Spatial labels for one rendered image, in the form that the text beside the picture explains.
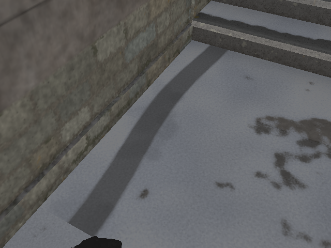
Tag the left robot hand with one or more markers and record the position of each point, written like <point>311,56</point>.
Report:
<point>95,242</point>

